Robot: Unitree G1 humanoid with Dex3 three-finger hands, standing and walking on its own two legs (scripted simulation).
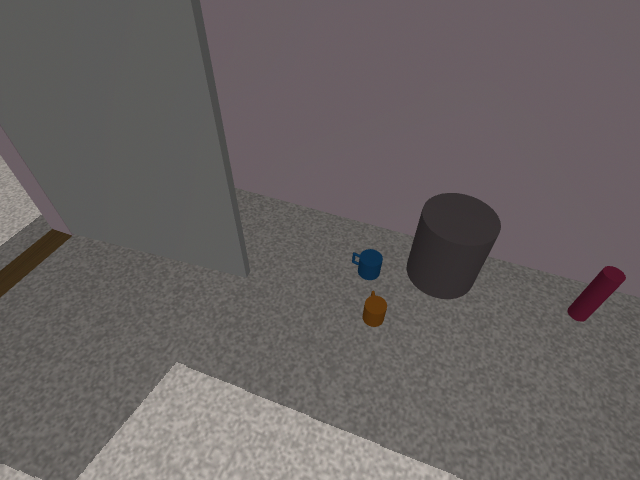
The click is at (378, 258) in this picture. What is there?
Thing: mug
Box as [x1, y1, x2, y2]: [352, 249, 382, 279]
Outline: 354,252 352,262 358,265 359,275 365,279 373,279 377,277 379,274 382,260 380,253 373,249 364,250 359,255
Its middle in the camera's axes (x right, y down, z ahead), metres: +0.19 +0.09 +1.58
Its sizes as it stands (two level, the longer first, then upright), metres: 0.127 0.093 0.090
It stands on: the floor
